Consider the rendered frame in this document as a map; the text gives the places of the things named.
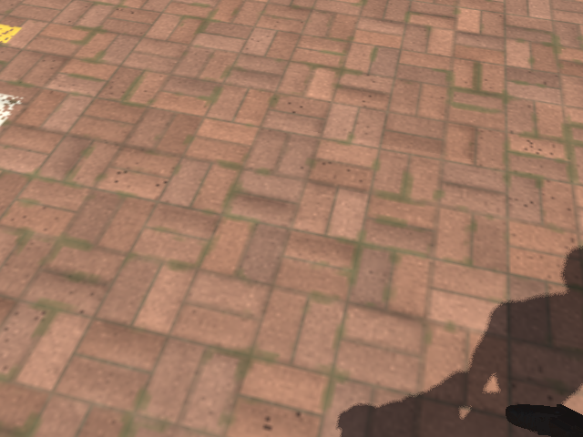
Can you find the robot right hand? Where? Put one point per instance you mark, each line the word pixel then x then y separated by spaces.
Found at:
pixel 557 421

